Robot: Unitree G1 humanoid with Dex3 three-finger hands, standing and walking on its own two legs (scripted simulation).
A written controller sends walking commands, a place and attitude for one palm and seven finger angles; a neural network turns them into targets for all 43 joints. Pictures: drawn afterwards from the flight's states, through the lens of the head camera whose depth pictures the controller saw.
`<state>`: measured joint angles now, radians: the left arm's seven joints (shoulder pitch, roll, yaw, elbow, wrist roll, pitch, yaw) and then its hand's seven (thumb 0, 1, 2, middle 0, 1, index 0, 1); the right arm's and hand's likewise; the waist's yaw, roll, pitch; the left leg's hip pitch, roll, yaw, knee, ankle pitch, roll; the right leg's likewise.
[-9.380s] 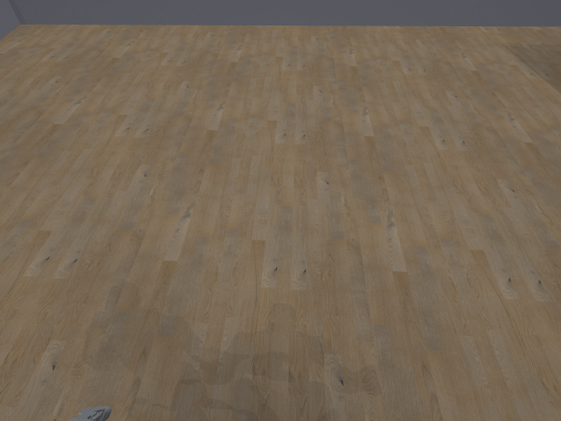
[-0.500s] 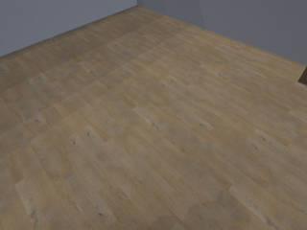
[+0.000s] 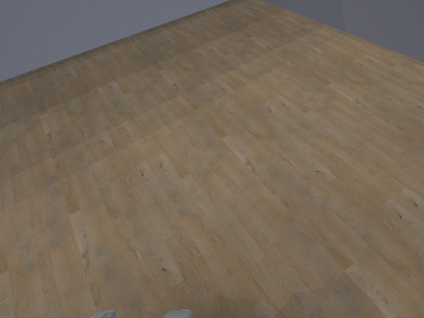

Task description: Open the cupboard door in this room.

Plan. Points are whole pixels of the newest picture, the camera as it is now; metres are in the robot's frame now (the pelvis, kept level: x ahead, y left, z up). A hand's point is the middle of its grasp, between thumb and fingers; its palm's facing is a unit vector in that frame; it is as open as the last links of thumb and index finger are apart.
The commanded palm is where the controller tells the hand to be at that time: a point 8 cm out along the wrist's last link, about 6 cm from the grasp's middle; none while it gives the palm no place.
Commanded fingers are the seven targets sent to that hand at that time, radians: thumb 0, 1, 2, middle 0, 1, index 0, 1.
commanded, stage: turn or walk to find it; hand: left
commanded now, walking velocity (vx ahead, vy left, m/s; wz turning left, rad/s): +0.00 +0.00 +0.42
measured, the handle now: out of the picture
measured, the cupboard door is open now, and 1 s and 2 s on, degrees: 0 0 0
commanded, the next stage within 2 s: none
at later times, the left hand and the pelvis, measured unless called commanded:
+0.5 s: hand out of the picture -0.04 +0.25 -0.17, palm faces +0.26 -0.93 -0.25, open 7.4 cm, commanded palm none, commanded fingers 0.00 0.90 0.90 -0.20 -0.30 -0.20 -0.30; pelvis -0.02 +0.03 +0.01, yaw +13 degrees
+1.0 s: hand out of the picture -0.03 +0.18 -0.14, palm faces +0.42 -0.87 -0.27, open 7.4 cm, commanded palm none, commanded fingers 0.00 0.90 0.90 -0.20 -0.30 -0.20 -0.30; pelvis -0.03 -0.02 +0.01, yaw +26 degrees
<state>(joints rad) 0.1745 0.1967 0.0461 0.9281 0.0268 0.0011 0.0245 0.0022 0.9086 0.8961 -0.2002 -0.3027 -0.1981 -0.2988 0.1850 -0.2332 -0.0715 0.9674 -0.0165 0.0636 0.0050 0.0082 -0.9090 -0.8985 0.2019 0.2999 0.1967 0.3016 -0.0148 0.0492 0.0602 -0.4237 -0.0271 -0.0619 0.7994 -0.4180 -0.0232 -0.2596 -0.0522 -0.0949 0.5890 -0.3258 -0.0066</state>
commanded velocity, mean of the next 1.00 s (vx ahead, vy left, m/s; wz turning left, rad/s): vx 0.00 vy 0.00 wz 0.42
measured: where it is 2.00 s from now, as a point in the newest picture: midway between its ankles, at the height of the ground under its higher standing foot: outside the picture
